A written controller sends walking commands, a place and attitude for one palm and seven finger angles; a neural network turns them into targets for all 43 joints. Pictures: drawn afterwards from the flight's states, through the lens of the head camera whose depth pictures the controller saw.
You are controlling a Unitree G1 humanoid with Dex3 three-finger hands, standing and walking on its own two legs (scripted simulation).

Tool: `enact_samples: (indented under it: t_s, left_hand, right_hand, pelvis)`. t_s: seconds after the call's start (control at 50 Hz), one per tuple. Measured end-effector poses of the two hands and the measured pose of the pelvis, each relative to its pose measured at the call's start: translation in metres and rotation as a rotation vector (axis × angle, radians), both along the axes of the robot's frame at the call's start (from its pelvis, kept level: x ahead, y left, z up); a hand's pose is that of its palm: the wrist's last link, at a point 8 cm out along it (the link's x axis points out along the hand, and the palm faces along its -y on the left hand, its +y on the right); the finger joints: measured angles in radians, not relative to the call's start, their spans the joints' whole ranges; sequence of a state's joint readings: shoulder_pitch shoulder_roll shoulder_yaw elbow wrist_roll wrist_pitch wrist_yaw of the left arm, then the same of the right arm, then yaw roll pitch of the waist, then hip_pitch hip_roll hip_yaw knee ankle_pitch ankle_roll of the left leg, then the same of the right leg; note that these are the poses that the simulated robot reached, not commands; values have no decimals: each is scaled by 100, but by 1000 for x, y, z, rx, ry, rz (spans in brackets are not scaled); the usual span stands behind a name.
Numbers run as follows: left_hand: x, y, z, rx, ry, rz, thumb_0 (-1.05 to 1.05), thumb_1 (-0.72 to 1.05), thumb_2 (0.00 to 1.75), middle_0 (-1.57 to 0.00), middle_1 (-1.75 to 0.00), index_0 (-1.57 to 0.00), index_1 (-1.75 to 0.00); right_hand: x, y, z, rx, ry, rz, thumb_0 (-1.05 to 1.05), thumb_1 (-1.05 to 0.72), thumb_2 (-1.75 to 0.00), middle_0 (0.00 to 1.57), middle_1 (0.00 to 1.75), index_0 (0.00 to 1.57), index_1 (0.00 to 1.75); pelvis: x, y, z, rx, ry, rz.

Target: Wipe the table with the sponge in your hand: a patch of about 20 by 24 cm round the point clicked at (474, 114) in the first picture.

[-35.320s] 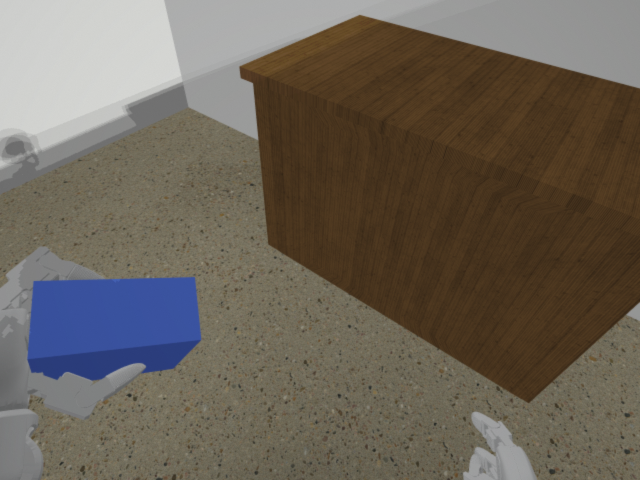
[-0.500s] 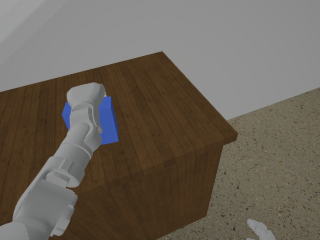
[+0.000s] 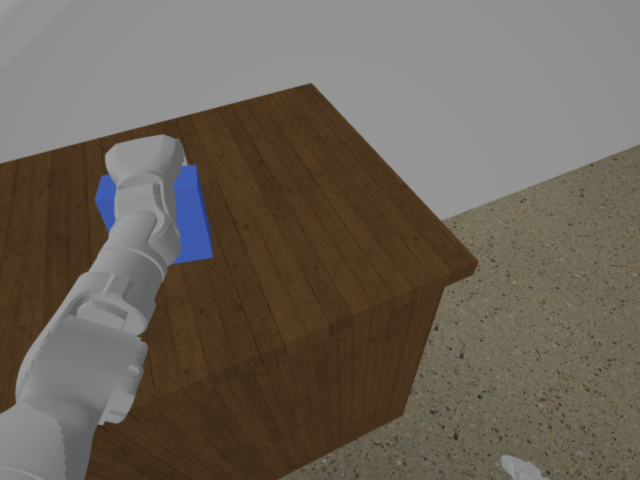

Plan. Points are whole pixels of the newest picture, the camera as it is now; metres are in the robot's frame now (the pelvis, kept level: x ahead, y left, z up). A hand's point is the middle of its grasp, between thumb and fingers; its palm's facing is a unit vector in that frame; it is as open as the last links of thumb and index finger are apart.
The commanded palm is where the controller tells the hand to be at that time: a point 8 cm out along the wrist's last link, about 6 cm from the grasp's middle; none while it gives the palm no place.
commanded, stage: wipe forward along the third lane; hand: left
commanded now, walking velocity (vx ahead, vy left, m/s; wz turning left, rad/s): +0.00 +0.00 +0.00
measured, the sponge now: (164, 230) +0.44 +0.24 +0.08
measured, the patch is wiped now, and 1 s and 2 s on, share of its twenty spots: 1.00 1.00 1.00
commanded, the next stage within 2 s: wipe back along the third lane in 0.12 s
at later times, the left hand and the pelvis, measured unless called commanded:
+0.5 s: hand (154, 193) +0.46 +0.24 +0.13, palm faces +0.04 -0.03 -1.00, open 10.4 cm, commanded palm +0.42 +0.24 +0.15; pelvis +0.02 +0.04 +0.00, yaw -1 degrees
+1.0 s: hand (153, 212) +0.42 +0.23 +0.13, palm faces +0.11 -0.06 -0.99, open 10.4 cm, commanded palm +0.36 +0.22 +0.15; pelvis +0.04 +0.05 +0.00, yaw +1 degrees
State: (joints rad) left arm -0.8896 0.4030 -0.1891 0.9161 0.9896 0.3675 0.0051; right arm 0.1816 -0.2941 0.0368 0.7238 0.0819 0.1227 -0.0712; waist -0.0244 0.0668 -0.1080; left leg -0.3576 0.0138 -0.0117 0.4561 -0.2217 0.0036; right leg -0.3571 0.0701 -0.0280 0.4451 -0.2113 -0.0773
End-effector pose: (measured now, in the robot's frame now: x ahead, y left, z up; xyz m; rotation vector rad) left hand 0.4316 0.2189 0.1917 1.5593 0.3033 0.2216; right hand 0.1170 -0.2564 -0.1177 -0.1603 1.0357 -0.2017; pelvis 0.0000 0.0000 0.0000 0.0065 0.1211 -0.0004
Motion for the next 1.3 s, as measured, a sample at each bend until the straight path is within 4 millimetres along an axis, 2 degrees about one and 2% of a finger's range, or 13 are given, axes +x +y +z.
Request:
enact_samples:
  t_s: [0.26,0.36,0.48,0.72,0.92,1.06,1.3]
  left_hand:
    - [22,18,-2,-28,-1,-16,3,-57,106,-71,-131,-76,-128]
    - [19,19,-5,-27,-30,-30,2,-56,106,-70,-131,-75,-129]
    - [8,18,-7,-28,-85,-28,2,-55,106,-68,-134,-73,-132]
    - [-9,14,-6,-32,-130,23,1,-52,106,-64,-138,-69,-136]
    - [-30,10,-7,-61,-152,10,0,-51,106,-63,-139,-68,-137]
    - [-43,5,-7,-64,-171,0,0,-51,106,-63,-139,-68,-137]
    - [-74,-6,-6,-96,-201,-22,0,-51,106,-63,-139,-68,-137]
  right_hand:
    - [-15,16,-2,-12,72,-24,1,-91,-90,20,30,20,30]
    - [-11,27,-2,1,76,-23,1,-91,-90,20,30,20,30]
    - [12,48,1,32,38,5,1,-91,-90,20,30,20,30]
    - [90,92,21,102,-108,121,1,-91,-90,20,30,20,30]
    - [138,112,40,140,-196,215,1,-91,-90,20,30,20,30]
    - [147,113,44,155,-217,247,1,-91,-90,20,30,20,30]
    - [134,97,40,177,-218,235,1,-91,-90,20,30,20,30]
  pelvis:
    - [11,21,1,-12,30,-5]
    - [15,31,2,-16,30,-11]
    - [19,43,2,-18,15,-8]
    - [29,56,1,-20,-9,6]
    - [38,56,-1,-20,-42,18]
    - [38,51,-2,-19,-55,18]
    - [32,39,-3,-13,-83,9]
